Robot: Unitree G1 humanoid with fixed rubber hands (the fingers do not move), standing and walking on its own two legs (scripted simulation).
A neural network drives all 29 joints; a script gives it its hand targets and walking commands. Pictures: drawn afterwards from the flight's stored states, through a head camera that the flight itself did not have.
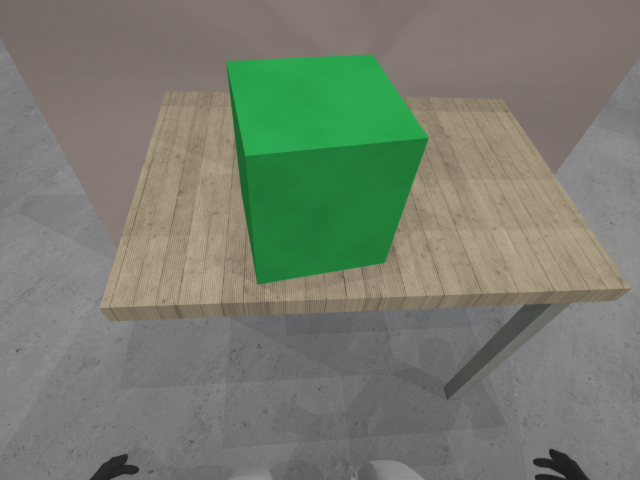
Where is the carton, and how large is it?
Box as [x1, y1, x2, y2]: [226, 55, 428, 284]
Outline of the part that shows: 372,55 226,61 241,193 257,284 384,262 428,137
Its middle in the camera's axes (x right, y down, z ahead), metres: -0.01 -0.10 +0.58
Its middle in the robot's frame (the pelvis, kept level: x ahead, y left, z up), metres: +0.51 +0.03 +0.08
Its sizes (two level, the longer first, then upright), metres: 0.210 0.200 0.250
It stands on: a table, 0.71 m high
